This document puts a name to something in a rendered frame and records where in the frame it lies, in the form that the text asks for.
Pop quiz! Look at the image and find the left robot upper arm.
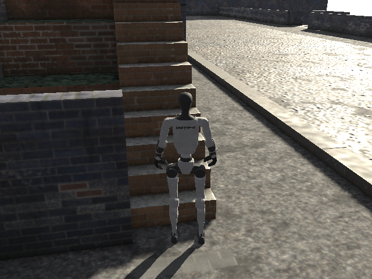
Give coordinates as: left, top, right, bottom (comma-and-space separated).
158, 117, 173, 148

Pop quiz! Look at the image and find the robot right forearm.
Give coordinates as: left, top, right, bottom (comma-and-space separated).
208, 139, 216, 158

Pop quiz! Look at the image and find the left robot thigh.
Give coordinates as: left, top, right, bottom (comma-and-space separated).
166, 163, 179, 209

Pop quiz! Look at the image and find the right robot hand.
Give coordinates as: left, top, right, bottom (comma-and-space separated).
204, 155, 217, 166

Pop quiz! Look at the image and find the right robot foot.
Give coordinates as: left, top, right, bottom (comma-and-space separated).
197, 229, 205, 245

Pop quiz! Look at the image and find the robot left forearm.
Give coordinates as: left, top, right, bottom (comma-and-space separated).
155, 139, 164, 160

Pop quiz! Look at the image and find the left robot hand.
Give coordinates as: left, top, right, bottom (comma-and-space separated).
154, 158, 167, 169

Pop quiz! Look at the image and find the right robot upper arm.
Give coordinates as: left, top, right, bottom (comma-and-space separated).
198, 117, 214, 148

